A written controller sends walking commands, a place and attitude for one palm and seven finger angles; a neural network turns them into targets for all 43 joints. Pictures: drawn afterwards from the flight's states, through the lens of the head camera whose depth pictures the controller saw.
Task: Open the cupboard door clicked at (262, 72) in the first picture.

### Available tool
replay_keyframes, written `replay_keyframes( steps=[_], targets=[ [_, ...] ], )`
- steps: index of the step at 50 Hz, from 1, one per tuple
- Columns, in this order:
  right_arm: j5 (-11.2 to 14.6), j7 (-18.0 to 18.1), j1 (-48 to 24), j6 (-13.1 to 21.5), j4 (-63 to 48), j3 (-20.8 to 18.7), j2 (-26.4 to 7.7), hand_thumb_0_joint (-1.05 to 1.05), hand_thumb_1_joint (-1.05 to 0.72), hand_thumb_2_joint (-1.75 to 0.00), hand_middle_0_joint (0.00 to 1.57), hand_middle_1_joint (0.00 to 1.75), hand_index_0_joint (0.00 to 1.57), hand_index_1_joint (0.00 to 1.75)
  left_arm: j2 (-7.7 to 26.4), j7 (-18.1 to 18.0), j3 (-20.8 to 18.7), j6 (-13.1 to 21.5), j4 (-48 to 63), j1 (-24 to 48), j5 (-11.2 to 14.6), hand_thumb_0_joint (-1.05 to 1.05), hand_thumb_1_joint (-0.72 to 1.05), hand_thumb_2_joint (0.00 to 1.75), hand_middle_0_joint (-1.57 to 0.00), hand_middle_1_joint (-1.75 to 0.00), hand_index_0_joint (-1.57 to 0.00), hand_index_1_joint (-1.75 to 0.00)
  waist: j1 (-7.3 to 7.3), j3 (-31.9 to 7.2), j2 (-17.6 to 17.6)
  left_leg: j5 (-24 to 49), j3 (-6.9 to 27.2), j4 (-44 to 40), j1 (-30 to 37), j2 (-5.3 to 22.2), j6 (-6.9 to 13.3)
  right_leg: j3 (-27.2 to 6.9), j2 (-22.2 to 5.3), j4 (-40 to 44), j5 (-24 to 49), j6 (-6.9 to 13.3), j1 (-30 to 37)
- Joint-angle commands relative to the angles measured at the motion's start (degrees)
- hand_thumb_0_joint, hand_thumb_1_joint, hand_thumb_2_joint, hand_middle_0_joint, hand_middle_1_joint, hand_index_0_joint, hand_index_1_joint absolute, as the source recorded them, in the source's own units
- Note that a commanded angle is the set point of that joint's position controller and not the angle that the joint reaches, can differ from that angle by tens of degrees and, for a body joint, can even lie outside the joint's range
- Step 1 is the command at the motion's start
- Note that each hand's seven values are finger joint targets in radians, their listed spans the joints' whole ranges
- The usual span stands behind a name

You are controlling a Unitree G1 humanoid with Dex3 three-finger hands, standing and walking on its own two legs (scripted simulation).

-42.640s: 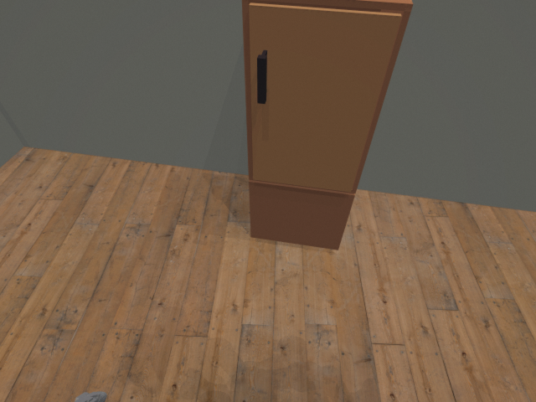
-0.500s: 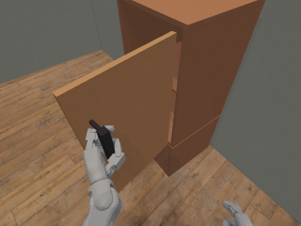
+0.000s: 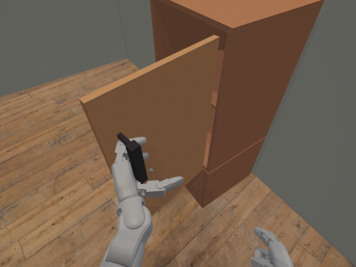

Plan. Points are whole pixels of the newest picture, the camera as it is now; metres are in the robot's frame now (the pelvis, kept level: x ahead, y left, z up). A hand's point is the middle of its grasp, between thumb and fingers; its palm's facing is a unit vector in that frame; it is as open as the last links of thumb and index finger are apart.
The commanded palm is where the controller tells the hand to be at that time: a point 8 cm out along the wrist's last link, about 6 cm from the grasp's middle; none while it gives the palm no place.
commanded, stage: open thumb and fingers to let go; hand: left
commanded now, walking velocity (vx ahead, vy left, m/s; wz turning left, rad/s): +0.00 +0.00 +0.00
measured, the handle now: (132, 158) +0.33 +0.13 +0.08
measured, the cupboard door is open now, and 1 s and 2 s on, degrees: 100 100 100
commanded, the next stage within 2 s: slide the hand sideways off the handle in 0.30 s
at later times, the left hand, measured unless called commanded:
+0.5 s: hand (148, 176) +0.29 +0.09 +0.08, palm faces +0.21 -0.98 -0.06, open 15.1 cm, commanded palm +0.26 +0.12 +0.08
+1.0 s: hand (135, 198) +0.24 +0.10 +0.08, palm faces -0.04 -1.00 +0.00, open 16.2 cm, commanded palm +0.21 +0.16 +0.08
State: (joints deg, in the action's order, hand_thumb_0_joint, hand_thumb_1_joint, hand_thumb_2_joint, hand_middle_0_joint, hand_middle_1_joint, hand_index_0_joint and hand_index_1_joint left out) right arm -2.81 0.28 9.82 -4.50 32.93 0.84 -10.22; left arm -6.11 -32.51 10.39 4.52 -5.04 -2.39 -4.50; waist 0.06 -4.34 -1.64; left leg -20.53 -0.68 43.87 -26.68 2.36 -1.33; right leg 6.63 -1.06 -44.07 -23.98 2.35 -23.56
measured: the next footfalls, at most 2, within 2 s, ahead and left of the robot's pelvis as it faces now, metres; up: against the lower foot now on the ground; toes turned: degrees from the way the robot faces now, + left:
none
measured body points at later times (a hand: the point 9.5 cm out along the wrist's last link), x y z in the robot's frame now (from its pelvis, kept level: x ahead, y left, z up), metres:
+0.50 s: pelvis -0.02 +0.01 -0.01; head -0.01 +0.01 +0.44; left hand +0.27 +0.14 +0.08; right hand +0.16 -0.20 -0.10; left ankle +0.02 +0.14 -0.71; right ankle -0.01 -0.09 -0.71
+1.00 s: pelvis +0.01 +0.02 +0.00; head +0.02 +0.02 +0.45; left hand +0.24 +0.16 +0.08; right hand +0.17 -0.20 -0.08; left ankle +0.02 +0.14 -0.71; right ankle -0.01 -0.09 -0.71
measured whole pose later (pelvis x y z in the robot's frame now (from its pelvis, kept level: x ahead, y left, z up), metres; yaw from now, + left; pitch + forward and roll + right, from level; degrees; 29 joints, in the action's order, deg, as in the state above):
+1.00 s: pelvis +0.01 +0.02 +0.00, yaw -2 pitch +4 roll +0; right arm 0.2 -0.9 15.4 3.0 27.0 1.6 -12.1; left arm 4.3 -4.6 9.4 9.0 11.4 -20.8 2.8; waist -0.6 -3.8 -1.5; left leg -22.7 -3.2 46.2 -27.9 2.1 0.6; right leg 3.9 -1.5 -45.5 -24.5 0.4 -25.3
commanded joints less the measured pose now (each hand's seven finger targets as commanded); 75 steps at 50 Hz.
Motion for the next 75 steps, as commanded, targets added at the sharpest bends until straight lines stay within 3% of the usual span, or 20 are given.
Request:
replay_keyframes(
  steps=[1, 3, 5, 14, 20, 21, 22, 25, 26, 28, 30, 33, 35, 37, 40, 47, 55, 58, 63, 75],
  targets=[
    [0.0, 0.17, -6.42, 2.59, -9.19, -2.08, -5.27, 0.0, -0.9, -0.9, 0.2, 0.3, 0.2, 0.3, -3.58, -0.87, 2.4, 3.31, 13.28, 14.25, -1.8, 0.0, -0.5, 0.3, -0.26, -0.95, -0.26, -0.95, -0.39, -10.38, 4.33, 11.22, 0.7, -3.84, 5.96, -2.29, 1.98, -3.8, 0.26, 8.05, 14.7, -0.72, 1.17],
    [-0.03, 0.17, -6.45, 2.65, -8.83, -1.98, -5.35, 0.0, -0.9, -0.9, 0.2, 0.3, 0.2, 0.3, -3.04, -1.3, 2.02, 2.92, 11.56, 15.33, -2.18, 0.0, -0.5, 0.3, -0.24, -0.85, -0.24, -0.85, -0.59, -9.01, 5.93, 10.21, 1.08, -3.93, 5.18, -2.14, 2.06, -3.58, 0.41, 8.4, 12.87, -0.75, 0.27],
    [-0.12, 0.33, -6.66, 2.55, -8.81, -2.19, -5.31, 0.0, -0.9, -0.9, 0.2, 0.3, 0.2, 0.3, -2.54, -1.69, 1.16, 3.08, 12.68, 16.29, -1.97, 0.0, -0.5, 0.3, -0.22, -0.75, -0.22, -0.75, -0.24, -11.24, 5.02, 9.98, 0.82, -3.96, 5.7, -2.26, 2.0, -3.87, 0.39, 8.28, 12.37, -0.7, 0.87],
    [-0.03, -0.01, -7.31, 2.78, -8.52, -1.94, -5.29, 0.0, -0.9, -0.9, 0.2, 0.3, 0.2, 0.3, -4.57, -2.64, 2.53, 2.16, 11.21, 18.53, -2.14, 0.0, -0.5, 0.3, -0.15, -0.3, -0.15, -0.3, -0.34, -9.72, 4.4, 8.12, 1.41, -4.2, 5.08, -2.08, 1.79, -3.02, 0.82, 7.94, 8.65, -0.29, -0.94],
    [-0.04, -0.06, -7.39, 3.31, -7.47, -1.96, -5.32, 0.0, -0.9, -0.9, 0.2, 0.3, 0.2, 0.3, -4.97, -3.64, 2.79, 2.07, 9.12, 23.58, -2.68, 0.0, -0.5, 0.3, -0.15, -0.3, -0.15, -0.3, -0.89, -9.98, 4.36, 5.69, 1.92, -4.29, 4.43, -2.17, 1.67, -2.76, 0.94, 7.25, 5.95, -0.2, -2.53],
    [0.18, -0.38, -3.21, 2.92, -5.93, -1.81, -6.87, 0.0, -0.9, -0.9, 0.2, 0.3, 0.2, 0.3, -1.04, 7.83, 13.35, 4.43, 7.95, 20.85, -6.83, 0.0, -0.5, 0.3, -0.15, -0.3, -0.15, -0.3, -4.84, -7.16, 7.8, 7.35, 2.14, -4.15, 5.3, -2.1, 2.54, -4.59, 0.77, 6.94, 10.29, -0.52, -4.85],
    [0.77, 0.11, -2.68, 3.17, -7.85, -2.14, -6.64, 0.0, -0.9, -0.9, 0.2, 0.3, 0.2, 0.3, 2.91, 13.89, 9.11, 7.16, 11.55, 23.81, -4.55, 0.0, -0.5, 0.3, -0.15, -0.3, -0.15, -0.3, -3.55, -10.52, 5.52, 8.14, 1.99, -3.81, 5.47, -2.22, 2.83, -4.5, 0.62, 6.18, 12.3, -0.27, -3.33],
    [1.97, 1.28, -1.82, 4.87, -9.07, -1.7, -7.2, 0.0, -0.9, -0.9, 0.2, 0.3, 0.2, 0.3, 6.59, 27.02, 8.23, 10.82, 12.62, 23.26, 0.52, 0.0, -0.5, 0.3, -0.15, -0.3, -0.15, -0.3, -3.36, -13.71, 1.42, 8.53, 1.97, -3.35, 8.52, -2.56, 3.06, -4.42, 0.54, 5.68, 13.91, -0.08, -2.43],
    [2.65, 1.52, -2.17, 5.59, -9.85, -1.29, -7.27, 0.0, -0.9, -0.9, 0.2, 0.3, 0.2, 0.3, 5.45, 30.67, 8.66, 10.85, 11.77, 21.96, 3.51, 0.0, -0.5, 0.3, -0.15, -0.3, -0.15, -0.3, -3.52, -12.66, 1.46, 7.38, 2.26, -3.75, 8.53, -2.57, 2.99, -4.01, 0.77, 6.01, 12.82, -0.16, -2.75],
    [3.85, 1.83, -3.39, 7.33, -11.05, -0.65, -7.13, 0.0, -0.9, -0.9, 0.2, 0.3, 0.2, 0.3, 2.89, 33.24, 7.17, 9.42, 10.42, 20.46, 9.72, 0.0, -0.5, 0.3, -0.15, -0.3, -0.15, -0.3, -2.97, -10.12, 1.89, 3.34, 2.94, -5.05, 7.56, -2.42, 2.58, -3.11, 1.42, 7.26, 8.13, -0.42, -3.39],
    [4.02, 1.75, -3.49, 8.77, -11.53, -0.7, -7.5, 0.0, -0.9, -0.9, 0.2, 0.3, 0.2, 0.3, 3.56, 32.26, 3.65, 8.55, 10.66, 16.38, 12.33, 0.0, -0.5, 0.3, -0.15, -0.3, -0.15, -0.3, -1.6, -9.05, 3.91, 1.43, 3.38, -6.23, 6.57, -2.34, 2.14, -2.37, 1.62, 7.73, 5.95, -0.74, -3.25],
    [3.76, 0.62, -2.97, 9.96, -12.41, -0.99, -7.59, 0.0, -0.9, -0.9, 0.2, 0.3, 0.2, 0.3, 5.34, 28.85, 1.93, 8.31, 13.22, 11.08, 10.08, 0.0, -0.5, 0.3, -0.15, -0.3, -0.15, -0.3, 0.05, -9.18, 3.67, 3.68, 3.36, -6.95, 6.53, -2.01, 1.9, -1.92, 1.59, 6.45, 7.22, -0.55, -2.39],
    [3.5, -0.09, -2.24, 10.43, -12.86, -1.18, -7.46, 0.0, -0.9, -0.9, 0.2, 0.3, 0.2, 0.3, 6.3, 27.47, 1.41, 8.56, 15.25, 9.02, 8.59, 0.0, -0.5, 0.3, -0.15, -0.3, -0.15, -0.3, 0.05, -9.01, 4.28, 4.23, 2.92, -6.88, 6.42, -1.78, 1.92, -1.99, 1.54, 6.21, 7.75, -0.61, -2.41],
    [3.41, -0.66, -2.22, 10.73, -14.0, -1.3, -7.4, 0.0, -0.9, -0.9, 0.2, 0.3, 0.2, 0.3, 5.98, 27.29, 1.87, 8.81, 18.24, 4.36, 7.91, 0.0, -0.5, 0.3, -0.15, -0.3, -0.15, -0.3, 0.78, -9.48, 3.15, 5.24, 2.16, -6.78, 6.34, -1.68, 1.96, -2.12, 1.6, 5.9, 8.46, -0.54, -1.86],
    [3.27, -1.0, -1.69, 10.74, -14.62, -1.42, -7.47, 0.0, -0.9, -0.9, 0.2, 0.3, 0.2, 0.3, 8.79, 27.59, -0.77, 8.7, 20.68, -2.16, 7.65, 0.0, -0.5, 0.3, -0.15, -0.3, -0.15, -0.3, 1.53, -9.24, 3.4, 7.54, 1.31, -6.47, 5.68, -1.58, 1.91, -2.44, 1.64, 5.59, 11.28, -0.41, -0.14],
    [3.07, -0.95, -0.58, 10.51, -16.19, -1.4, -7.29, 0.0, -0.9, -0.9, 0.2, 0.3, 0.2, 0.3, 11.3, 28.01, -2.82, 8.05, 30.22, -12.78, 7.53, 0.0, -0.5, 0.3, -0.15, -0.3, -0.15, -0.3, 0.77, -8.05, 1.26, 12.0, 0.52, -4.55, 4.7, -1.73, 1.96, -2.42, 1.78, 3.94, 17.32, -0.69, 0.03],
    [3.1, 0.38, 1.46, 12.53, -15.39, -1.86, -7.63, 0.0, -0.9, -0.9, 0.2, 0.3, 0.2, 0.3, 13.14, 31.11, -3.42, 12.0, 35.68, -17.02, 9.18, 0.0, -0.5, 0.3, -0.15, -0.3, -0.15, -0.3, -1.23, -8.98, 1.39, 11.95, 1.6, -1.08, 3.75, -2.02, 2.22, -2.59, 1.94, 1.9, 17.61, -1.19, -3.19],
    [3.29, 0.61, 1.93, 12.96, -15.66, -1.82, -7.86, 0.0, -0.9, -0.9, 0.2, 0.3, 0.2, 0.3, 13.58, 33.17, -3.68, 11.87, 35.17, -20.09, 9.76, 0.0, -0.5, 0.3, -0.15, -0.3, -0.15, -0.3, -0.99, -9.28, 1.78, 12.47, 1.77, -0.46, 2.91, -2.17, 2.31, -2.54, 1.9, 1.31, 18.21, -1.27, -3.13],
    [3.6, 1.22, 1.58, 12.82, -16.6, -1.93, -7.92, 0.0, -0.9, -0.9, 0.2, 0.3, 0.2, 0.3, 16.61, 35.37, -8.74, 10.43, 34.99, -26.62, 11.69, 0.0, -0.5, 0.3, -0.15, -0.3, -0.15, -0.3, 0.49, -10.17, 3.33, 13.97, 1.29, 0.28, 1.38, -2.51, 2.43, -2.85, 1.69, 1.11, 21.65, -1.51, -0.8],
    [4.28, 2.21, 1.13, 14.31, -16.52, -2.07, -8.02, 0.0, -0.9, -0.9, 0.2, 0.3, 0.2, 0.3, 19.99, 39.85, -14.39, 13.55, 36.45, -30.04, 16.26, 0.0, -0.5, 0.3, -0.15, -0.3, -0.15, -0.3, 0.17, -6.95, 1.74, 7.95, 1.23, 2.33, -2.91, -3.13, 2.37, -5.43, 1.1, 2.72, 15.73, -2.14, -2.76]
  ],
)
